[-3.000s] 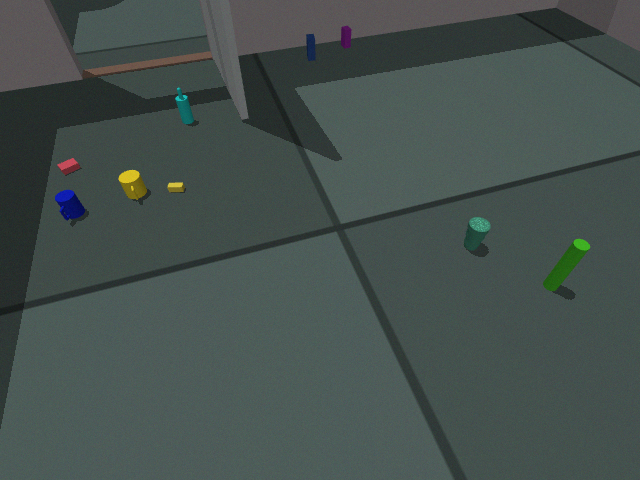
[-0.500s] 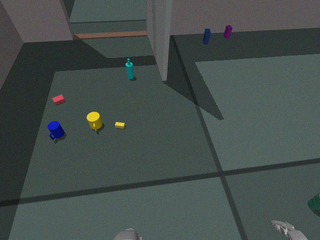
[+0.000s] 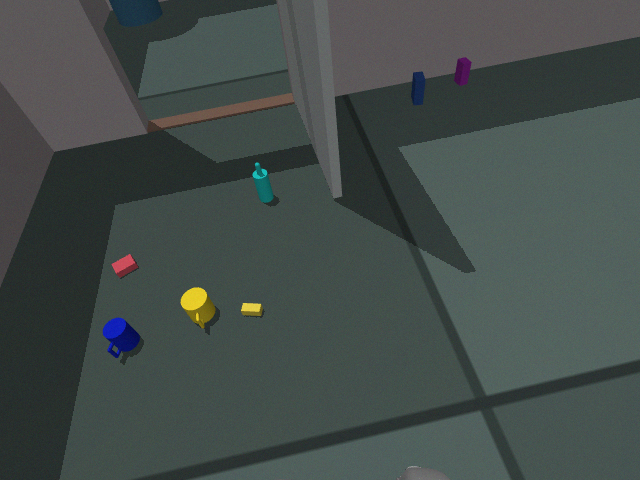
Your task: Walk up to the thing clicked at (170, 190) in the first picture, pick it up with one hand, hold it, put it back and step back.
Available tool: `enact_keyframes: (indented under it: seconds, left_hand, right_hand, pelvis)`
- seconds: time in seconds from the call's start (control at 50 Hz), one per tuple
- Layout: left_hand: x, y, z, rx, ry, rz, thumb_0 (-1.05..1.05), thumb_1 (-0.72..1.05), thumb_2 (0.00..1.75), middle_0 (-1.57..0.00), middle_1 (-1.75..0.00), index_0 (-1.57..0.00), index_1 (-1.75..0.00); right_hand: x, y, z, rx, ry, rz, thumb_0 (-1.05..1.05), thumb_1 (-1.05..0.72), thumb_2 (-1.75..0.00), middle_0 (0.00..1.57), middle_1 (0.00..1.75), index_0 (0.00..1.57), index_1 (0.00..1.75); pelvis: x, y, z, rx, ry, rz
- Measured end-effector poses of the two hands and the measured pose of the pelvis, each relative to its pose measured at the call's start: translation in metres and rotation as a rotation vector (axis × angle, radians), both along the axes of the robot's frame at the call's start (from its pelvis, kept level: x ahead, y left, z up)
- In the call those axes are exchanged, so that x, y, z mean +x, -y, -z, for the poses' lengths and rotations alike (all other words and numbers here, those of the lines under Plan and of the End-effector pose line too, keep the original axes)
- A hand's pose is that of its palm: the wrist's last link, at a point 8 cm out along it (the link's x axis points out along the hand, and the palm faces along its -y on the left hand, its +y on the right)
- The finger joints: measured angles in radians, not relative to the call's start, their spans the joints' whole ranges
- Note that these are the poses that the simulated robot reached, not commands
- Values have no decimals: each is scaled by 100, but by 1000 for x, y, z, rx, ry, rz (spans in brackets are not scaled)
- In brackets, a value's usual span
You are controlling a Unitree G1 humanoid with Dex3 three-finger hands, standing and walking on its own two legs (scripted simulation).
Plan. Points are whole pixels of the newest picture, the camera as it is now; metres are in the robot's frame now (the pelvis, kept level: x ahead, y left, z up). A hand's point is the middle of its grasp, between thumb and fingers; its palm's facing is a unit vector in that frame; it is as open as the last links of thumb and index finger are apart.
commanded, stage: walk up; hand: left
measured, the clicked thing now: (252, 309) +0.78 +0.34 -0.74
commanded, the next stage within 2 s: none
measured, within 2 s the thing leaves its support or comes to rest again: neither
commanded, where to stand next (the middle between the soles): +0.37 +0.11 m, yaw -3 degrees
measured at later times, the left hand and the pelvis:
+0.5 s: hand (79, 471) +0.17 +0.40 -0.15, palm faces -0.05 -0.91 -0.40, open 7.4 cm; pelvis +0.15 +0.11 +0.00, yaw +0 degrees
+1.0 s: hand (117, 341) +0.36 +0.38 -0.11, palm faces -0.09 -0.90 -0.43, open 7.4 cm; pelvis +0.26 +0.12 +0.00, yaw -3 degrees
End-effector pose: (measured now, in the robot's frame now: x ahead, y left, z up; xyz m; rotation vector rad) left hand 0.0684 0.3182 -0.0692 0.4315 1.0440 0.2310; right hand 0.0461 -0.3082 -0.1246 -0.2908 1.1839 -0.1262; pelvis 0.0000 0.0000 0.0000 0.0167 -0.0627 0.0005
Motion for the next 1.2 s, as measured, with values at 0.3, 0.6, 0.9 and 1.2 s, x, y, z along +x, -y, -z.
enact_keyframes:
  seconds: [0.3,0.6,0.9,1.2]
  left_hand:
    - [24,-60,-2,7,-102,-59,1,90,90,-21,-30,-21,-31]
    - [153,-123,33,-87,-121,0,1,91,90,-21,-30,-20,-30]
    - [275,-110,15,-4,-46,85,1,91,90,-21,-30,-20,-30]
    - [299,-138,26,-46,-61,45,1,90,90,-21,-30,-20,-30]
  right_hand:
    - [120,-31,-31,-45,44,-48,1,-91,-90,20,30,20,30]
    - [175,-113,-57,-108,74,28,1,-90,-90,20,30,21,30]
    - [209,-118,-3,-21,-39,105,1,-90,-90,20,30,21,30]
    - [278,-130,-16,-102,8,66,1,-91,-90,20,30,20,30]
  pelvis:
    - [82,-45,-11,-49,-15,-4]
    - [171,-120,-12,-29,-13,10]
    - [246,-116,3,-19,-7,56]
    - [283,-147,3,-17,-4,56]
